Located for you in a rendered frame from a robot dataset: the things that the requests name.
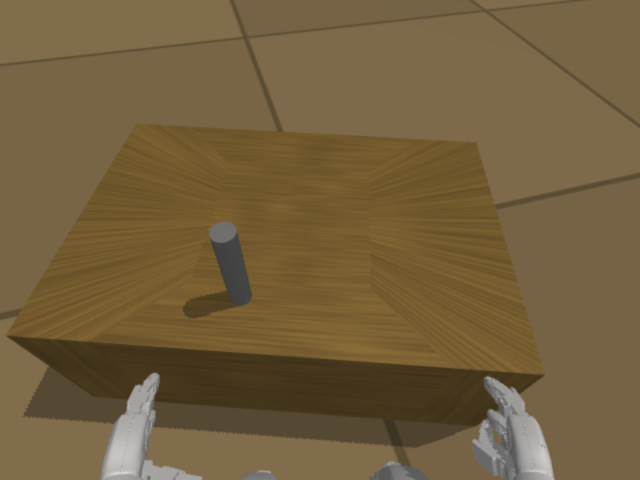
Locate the right robot hand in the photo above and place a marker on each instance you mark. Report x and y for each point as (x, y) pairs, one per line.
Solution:
(521, 437)

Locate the left robot hand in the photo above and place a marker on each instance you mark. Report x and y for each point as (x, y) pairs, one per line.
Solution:
(126, 452)

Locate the can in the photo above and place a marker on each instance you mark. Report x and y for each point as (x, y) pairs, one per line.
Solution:
(226, 245)

